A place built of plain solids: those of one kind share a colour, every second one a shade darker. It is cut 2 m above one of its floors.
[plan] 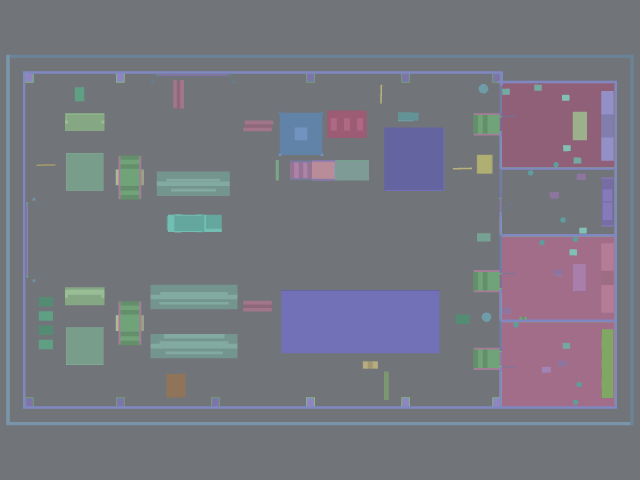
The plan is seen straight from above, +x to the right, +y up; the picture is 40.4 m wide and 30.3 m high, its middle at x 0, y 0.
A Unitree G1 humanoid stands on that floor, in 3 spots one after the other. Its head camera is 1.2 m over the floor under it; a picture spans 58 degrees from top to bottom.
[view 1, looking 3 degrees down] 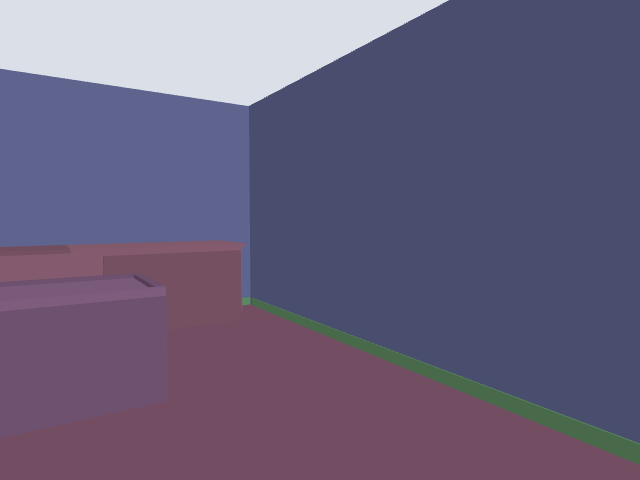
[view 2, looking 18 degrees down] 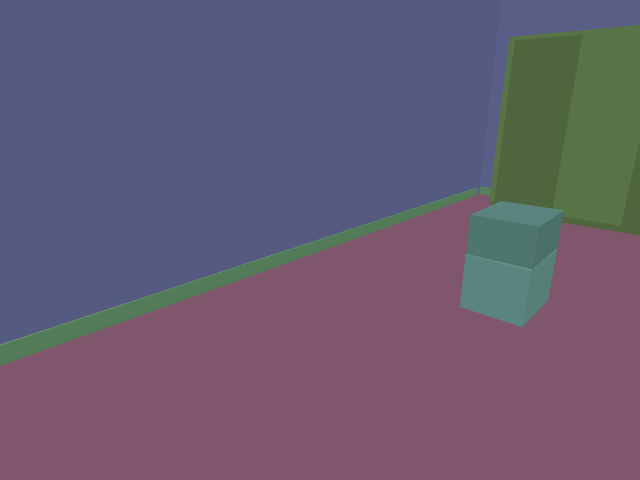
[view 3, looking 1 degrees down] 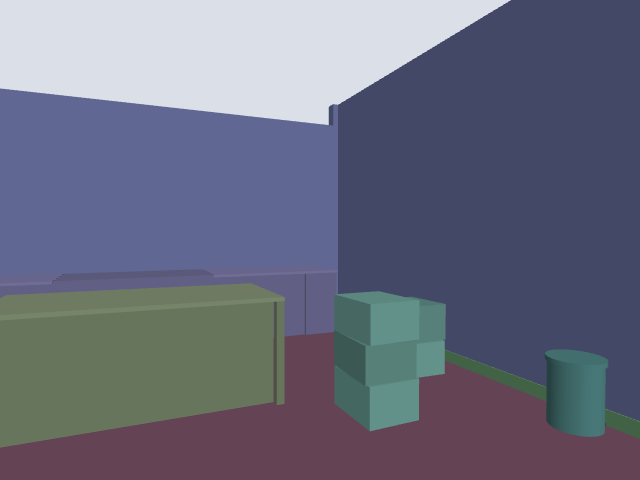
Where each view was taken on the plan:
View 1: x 13.10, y -2.60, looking -33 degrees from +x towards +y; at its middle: wall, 4.46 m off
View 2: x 13.00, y -7.50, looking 43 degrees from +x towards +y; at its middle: skirt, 3.56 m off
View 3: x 13.10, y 7.30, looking -24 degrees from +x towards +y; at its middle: wall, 6.02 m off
